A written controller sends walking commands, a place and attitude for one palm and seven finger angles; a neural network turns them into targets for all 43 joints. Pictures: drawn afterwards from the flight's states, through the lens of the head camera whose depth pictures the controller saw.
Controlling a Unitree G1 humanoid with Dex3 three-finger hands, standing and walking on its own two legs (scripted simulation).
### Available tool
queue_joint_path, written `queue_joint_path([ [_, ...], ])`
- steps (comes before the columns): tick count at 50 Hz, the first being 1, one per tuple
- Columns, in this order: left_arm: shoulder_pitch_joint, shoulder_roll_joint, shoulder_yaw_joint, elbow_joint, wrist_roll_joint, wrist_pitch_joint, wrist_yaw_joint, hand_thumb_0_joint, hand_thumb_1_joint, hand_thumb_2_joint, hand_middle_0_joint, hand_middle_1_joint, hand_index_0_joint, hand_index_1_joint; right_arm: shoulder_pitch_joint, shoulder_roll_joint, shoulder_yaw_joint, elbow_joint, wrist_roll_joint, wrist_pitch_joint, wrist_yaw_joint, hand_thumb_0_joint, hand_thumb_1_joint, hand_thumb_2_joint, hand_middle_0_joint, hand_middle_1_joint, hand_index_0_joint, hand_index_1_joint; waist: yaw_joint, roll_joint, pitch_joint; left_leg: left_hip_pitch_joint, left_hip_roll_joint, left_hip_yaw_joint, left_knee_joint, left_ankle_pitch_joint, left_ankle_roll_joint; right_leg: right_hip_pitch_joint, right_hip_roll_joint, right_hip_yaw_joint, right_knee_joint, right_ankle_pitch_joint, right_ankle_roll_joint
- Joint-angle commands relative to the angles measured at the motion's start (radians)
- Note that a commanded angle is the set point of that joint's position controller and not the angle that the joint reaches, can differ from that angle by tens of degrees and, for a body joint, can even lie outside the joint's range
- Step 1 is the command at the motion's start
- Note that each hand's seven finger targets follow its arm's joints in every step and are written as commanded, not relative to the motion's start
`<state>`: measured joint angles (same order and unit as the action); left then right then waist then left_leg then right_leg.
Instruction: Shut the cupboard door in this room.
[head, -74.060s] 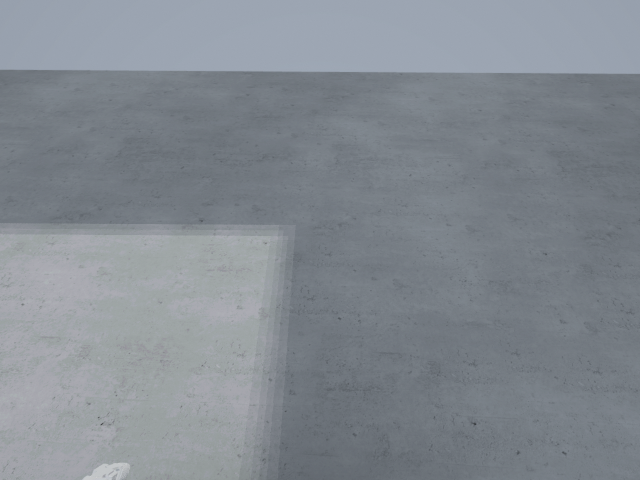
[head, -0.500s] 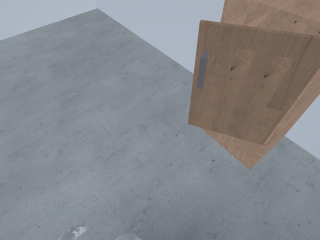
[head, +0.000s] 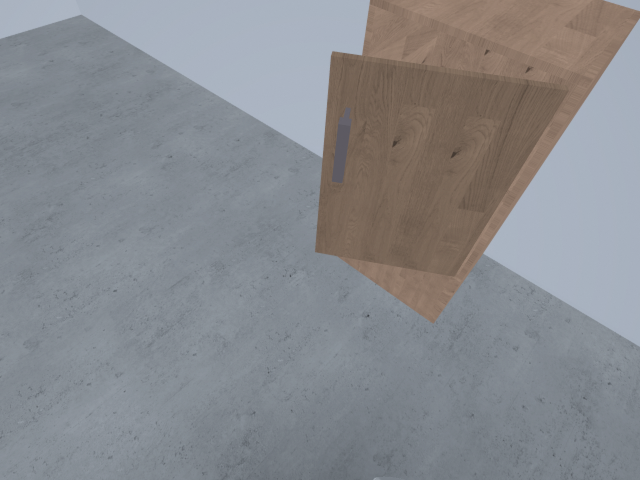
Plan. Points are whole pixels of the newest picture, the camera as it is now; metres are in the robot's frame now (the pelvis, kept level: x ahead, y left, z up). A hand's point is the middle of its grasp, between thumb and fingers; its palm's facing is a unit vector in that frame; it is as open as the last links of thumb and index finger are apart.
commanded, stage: take the last steps up to it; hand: left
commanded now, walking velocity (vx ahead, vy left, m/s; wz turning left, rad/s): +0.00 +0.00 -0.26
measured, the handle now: (342, 145) +0.73 +0.00 -0.04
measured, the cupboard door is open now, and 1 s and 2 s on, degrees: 30 30 30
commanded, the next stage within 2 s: come to a stop and stand still in 0.82 s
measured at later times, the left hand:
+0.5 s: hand out of the picture +0.11 +0.16 -0.19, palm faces -0.12 -0.98 -0.16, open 7.4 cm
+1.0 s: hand (301, 375) +0.30 +0.05 -0.17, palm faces -0.12 -0.97 -0.21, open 7.2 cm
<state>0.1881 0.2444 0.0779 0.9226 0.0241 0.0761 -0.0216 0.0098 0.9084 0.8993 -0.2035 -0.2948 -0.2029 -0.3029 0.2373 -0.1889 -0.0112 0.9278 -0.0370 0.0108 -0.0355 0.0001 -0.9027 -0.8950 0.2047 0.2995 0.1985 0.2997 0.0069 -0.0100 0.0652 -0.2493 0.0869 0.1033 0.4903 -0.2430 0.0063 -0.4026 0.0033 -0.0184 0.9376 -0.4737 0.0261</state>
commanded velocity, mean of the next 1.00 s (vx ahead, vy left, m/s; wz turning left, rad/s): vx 0.18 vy -0.06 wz -0.09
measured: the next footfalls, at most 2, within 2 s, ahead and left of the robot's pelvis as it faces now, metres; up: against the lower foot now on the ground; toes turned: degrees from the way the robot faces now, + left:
right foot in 0.14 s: +0.02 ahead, -0.14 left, +0.00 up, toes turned -5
left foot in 0.42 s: +0.12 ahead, +0.09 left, +0.00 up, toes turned +1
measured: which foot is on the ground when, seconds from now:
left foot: down 0.00-0.14, up 0.16-0.40, down 0.42-0.78, up 0.80-1.00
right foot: up 0.00-0.12, down 0.14-0.42, up 0.44-0.76, down 0.78-1.00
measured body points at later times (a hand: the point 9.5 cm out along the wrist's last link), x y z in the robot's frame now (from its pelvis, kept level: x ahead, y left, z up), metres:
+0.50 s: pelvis +0.07 -0.02 -0.01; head +0.09 +0.00 +0.44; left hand +0.12 +0.22 -0.18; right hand +0.06 -0.27 -0.15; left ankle +0.08 +0.09 -0.74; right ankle -0.01 -0.13 -0.69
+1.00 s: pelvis +0.22 -0.13 +0.00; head +0.25 -0.13 +0.45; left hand +0.31 +0.10 -0.15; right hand +0.21 -0.36 -0.16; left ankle +0.24 -0.02 -0.70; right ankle +0.20 -0.22 -0.74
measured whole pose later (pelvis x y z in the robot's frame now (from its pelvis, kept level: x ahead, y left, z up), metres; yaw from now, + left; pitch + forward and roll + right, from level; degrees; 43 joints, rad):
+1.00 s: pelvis +0.22 -0.13 +0.00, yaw -8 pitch +1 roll -1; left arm 0.21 0.17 0.05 1.04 0.03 -0.04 0.02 0.00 0.94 0.90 -0.21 -0.30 -0.21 -0.30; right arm 0.25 -0.17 -0.04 1.04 -0.02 -0.01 -0.02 0.00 -0.91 -0.90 0.20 0.30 0.19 0.30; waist -0.02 0.01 0.06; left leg -0.42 0.07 0.09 0.84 -0.39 -0.02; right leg -0.20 0.00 -0.13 0.43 -0.25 -0.05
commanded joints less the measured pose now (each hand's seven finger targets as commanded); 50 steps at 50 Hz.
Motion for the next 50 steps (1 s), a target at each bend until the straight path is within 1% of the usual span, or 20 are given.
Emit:
queue_joint_path([
  [1, -0.016, 0.03, 0.001, -0.065, -0.006, -0.025, 0.001, 0.0, 0.9, 0.9, -0.2, -0.3, -0.2, -0.3, 0.054, -0.222, -0.063, -0.02, 0.004, -0.006, -0.006, 0.0, -0.9, -0.9, 0.2, 0.3, 0.2, 0.3, -0.034, 0.221, -0.106, 0.109, 0.233, -0.154, -0.132, 0.355, 0.138, 0.052, 0.004, -0.037, -0.175, 0.018, -0.007],
  [5, 0.094, 0.077, 0.014, -0.021, -0.002, -0.039, 0.009, 0.0, 0.9, 0.9, -0.2, -0.3, -0.2, -0.3, 0.029, -0.201, -0.07, -0.009, 0.019, 0.002, 0.001, 0.0, -0.9, -0.9, 0.2, 0.3, 0.2, 0.3, 0.016, 0.1, -0.112, -0.046, 0.163, -0.073, 0.003, 0.118, 0.039, 0.323, -0.031, 0.014, -0.552, 0.273, -0.044],
  [7, 0.137, 0.215, 0.036, -0.006, 0.009, -0.05, 0.016, 0.0, 0.9, 0.9, -0.2, -0.3, -0.2, -0.3, -0.037, -0.11, -0.048, -0.061, 0.018, 0.006, 0.017, 0.0, -0.9, -0.9, 0.2, 0.3, 0.2, 0.3, 0.062, -0.251, -0.055, -0.328, -0.04, 0.045, 0.349, -0.39, -0.048, 0.364, -0.345, 0.424, -0.75, 0.084, -0.22],
  [8, 0.152, 0.204, 0.042, -0.004, 0.005, -0.056, 0.023, 0.0, 0.9, 0.9, -0.2, -0.3, -0.2, -0.3, -0.082, -0.13, -0.053, -0.067, 0.012, 0.011, 0.013, 0.0, -0.9, -0.9, 0.2, 0.3, 0.2, 0.3, 0.078, -0.231, -0.029, -0.393, -0.03, -0.052, 0.498, -0.364, -0.041, 0.329, -0.346, 0.472, -0.767, 0.029, -0.274],
  [12, 0.029, 0.117, 0.024, -0.011, 0.007, -0.078, 0.028, 0.0, 0.9, 0.9, -0.2, -0.3, -0.2, -0.3, -0.023, -0.118, -0.057, -0.022, 0.008, -0.011, 0.031, 0.0, -0.9, -0.9, 0.2, 0.3, 0.2, 0.3, -0.014, -0.158, -0.008, -0.309, 0.009, -0.058, 0.494, -0.2, -0.046, 0.249, -0.229, 0.242, -0.713, 0.126, -0.242],
  [18, 0.02, 0.123, 0.027, 0.02, 0.0, -0.084, 0.012, 0.0, 0.9, 0.9, -0.2, -0.3, -0.2, -0.3, 0.112, -0.086, -0.048, 0.018, 0.007, -0.038, 0.026, 0.0, -0.9, -0.9, 0.2, 0.3, 0.2, 0.3, -0.068, -0.115, -0.008, 0.037, -0.046, 0.028, 0.058, -0.03, -0.045, 0.095, -0.154, 0.191, -0.631, 0.046, -0.2],
  [19, 0.029, 0.092, 0.021, 0.023, -0.007, -0.081, 0.009, 0.0, 0.9, 0.9, -0.2, -0.3, -0.2, -0.3, 0.173, -0.114, -0.05, 0.043, 0.005, -0.05, 0.018, 0.0, -0.9, -0.9, 0.2, 0.3, 0.2, 0.3, -0.089, -0.03, -0.035, 0.185, -0.029, -0.006, -0.039, -0.017, -0.043, 0.011, -0.116, 0.167, -0.522, 0.04, -0.171],
  [21, 0.035, 0.01, -0.003, -0.022, -0.01, -0.082, -0.004, 0.0, 0.9, 0.9, -0.2, -0.3, -0.2, -0.3, 0.355, -0.286, -0.082, 0.079, -0.019, -0.061, -0.004, 0.0, -0.9, -0.9, 0.2, 0.3, 0.2, 0.3, -0.142, 0.342, -0.073, 0.35, 0.4, -0.612, -0.299, -0.266, 0.121, -0.281, 0.052, -0.007, 0.002, -0.113, -0.073],
  [22, -0.04, 0.057, 0.003, -0.047, 0.006, -0.08, -0.009, 0.0, 0.9, 0.9, -0.2, -0.3, -0.2, -0.3, 0.348, -0.288, -0.08, 0.078, -0.012, -0.058, -0.009, 0.0, -0.9, -0.9, 0.2, 0.3, 0.2, 0.3, -0.142, 0.215, -0.035, 0.273, 0.447, -0.654, -0.316, -0.29, 0.182, -0.317, -0.015, 0.075, 0.13, -0.087, -0.08],
  [26, -0.023, 0.022, 0.011, -0.006, 0.009, -0.071, -0.031, 0.0, 0.9, 0.9, -0.2, -0.3, -0.2, -0.3, 0.181, -0.178, -0.048, 0.052, -0.007, -0.073, -0.011, 0.0, -0.9, -0.9, 0.2, 0.3, 0.2, 0.3, -0.045, 0.148, 0.038, 0.121, 0.292, -0.289, -0.318, -0.029, 0.122, -0.261, -0.083, 0.059, 0.158, 0.14, -0.041],
  [29, -0.033, -0.014, -0.004, 0.003, 0.002, -0.069, -0.031, 0.0, 0.9, 0.9, -0.2, -0.3, -0.2, -0.3, 0.19, -0.168, -0.05, 0.074, -0.004, -0.075, -0.005, 0.0, -0.9, -0.9, 0.2, 0.3, 0.2, 0.3, -0.042, 0.156, 0.009, 0.126, 0.234, -0.107, -0.285, 0.165, 0.108, -0.151, -0.079, -0.006, -0.05, 0.193, -0.028],
  [33, -0.063, -0.014, -0.01, -0.001, 0.002, -0.073, -0.028, 0.0, 0.9, 0.9, -0.2, -0.3, -0.2, -0.3, 0.192, -0.17, -0.06, 0.093, -0.003, -0.06, 0.007, 0.0, -0.9, -0.9, 0.2, 0.3, 0.2, 0.3, -0.048, 0.169, 0.029, 0.072, 0.221, -0.058, -0.262, 0.128, 0.106, -0.021, -0.047, -0.077, -0.24, 0.242, -0.034],
  [36, 0.017, 0.007, 0.0, 0.033, 0.002, -0.083, -0.023, 0.0, 0.9, 0.9, -0.2, -0.3, -0.2, -0.3, 0.164, -0.174, -0.065, 0.099, 0.001, -0.047, 0.011, 0.0, -0.9, -0.9, 0.2, 0.3, 0.2, 0.3, 0.0, 0.145, -0.007, 0.035, 0.189, -0.032, -0.155, 0.098, 0.074, 0.178, -0.002, -0.123, -0.385, 0.294, -0.046],
  [37, 0.099, 0.049, 0.009, 0.06, 0.003, -0.091, -0.017, 0.0, 0.9, 0.9, -0.2, -0.3, -0.2, -0.3, 0.156, -0.157, -0.062, 0.103, 0.008, -0.044, 0.017, 0.0, -0.9, -0.9, 0.2, 0.3, 0.2, 0.3, 0.041, 0.079, -0.037, -0.027, 0.139, 0.008, -0.035, 0.106, 0.047, 0.324, -0.003, -0.091, -0.454, 0.286, -0.063],
  [38, 0.224, 0.12, 0.025, 0.098, 0.008, -0.106, -0.007, 0.0, 0.9, 0.9, -0.2, -0.3, -0.2, -0.3, 0.155, -0.112, -0.052, 0.098, 0.019, -0.048, 0.025, 0.0, -0.9, -0.9, 0.2, 0.3, 0.2, 0.3, 0.1, -0.082, -0.108, -0.175, 0.06, 0.082, 0.194, 0.021, 0.011, 0.526, -0.142, 0.084, -0.526, 0.203, -0.118],
  [39, 0.326, 0.205, 0.044, 0.131, 0.004, -0.115, 0.007, 0.0, 0.9, 0.9, -0.2, -0.3, -0.2, -0.3, 0.136, -0.042, -0.037, 0.062, 0.03, -0.05, 0.026, 0.0, -0.9, -0.9, 0.2, 0.3, 0.2, 0.3, 0.125, -0.298, -0.162, -0.331, -0.063, 0.084, 0.48, -0.399, -0.011, 0.61, -0.369, 0.403, -0.665, 0.224, -0.218],
  [41, 0.221, 0.157, 0.029, 0.119, -0.005, -0.115, 0.025, 0.0, 0.9, 0.9, -0.2, -0.3, -0.2, -0.3, 0.079, -0.07, -0.049, 0.058, 0.027, -0.049, 0.014, 0.0, -0.9, -0.9, 0.2, 0.3, 0.2, 0.3, 0.078, -0.257, -0.102, -0.401, -0.012, -0.074, 0.72, -0.334, 0.002, 0.486, -0.378, 0.416, -0.693, 0.399, -0.281],
  [42, 0.149, 0.109, 0.017, 0.101, -0.009, -0.111, 0.035, 0.0, 0.9, 0.9, -0.2, -0.3, -0.2, -0.3, 0.074, -0.072, -0.051, 0.069, 0.024, -0.046, 0.013, 0.0, -0.9, -0.9, 0.2, 0.3, 0.2, 0.3, 0.044, -0.159, -0.071, -0.375, 0.028, -0.102, 0.702, -0.279, -0.001, 0.417, -0.361, 0.308, -0.674, 0.454, -0.281],
  [45, 0.054, 0.035, -0.009, 0.081, 0.001, -0.123, 0.039, 0.0, 0.9, 0.9, -0.2, -0.3, -0.2, -0.3, 0.127, -0.012, -0.035, 0.097, 0.011, -0.026, 0.022, 0.0, -0.9, -0.9, 0.2, 0.3, 0.2, 0.3, -0.034, -0.119, -0.066, -0.217, 0.022, -0.058, 0.531, -0.189, -0.018, 0.237, -0.27, 0.079, -0.667, 0.599, -0.234],
  [50, 0.039, 0.014, -0.027, 0.097, -0.01, -0.12, 0.05, 0.0, 0.9, 0.9, -0.2, -0.3, -0.2, -0.3, 0.123, 0.024, -0.003, 0.114, 0.019, -0.022, 0.016, 0.0, -0.9, -0.9, 0.2, 0.3, 0.2, 0.3, -0.047, -0.054, -0.085, 0.001, -0.031, -0.035, 0.085, 0.048, -0.041, 0.217, -0.203, 0.026, -0.582, 0.771, -0.179],
])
